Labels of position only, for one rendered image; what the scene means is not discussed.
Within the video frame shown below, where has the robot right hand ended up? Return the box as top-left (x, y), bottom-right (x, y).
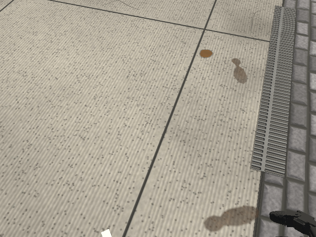
top-left (270, 210), bottom-right (316, 237)

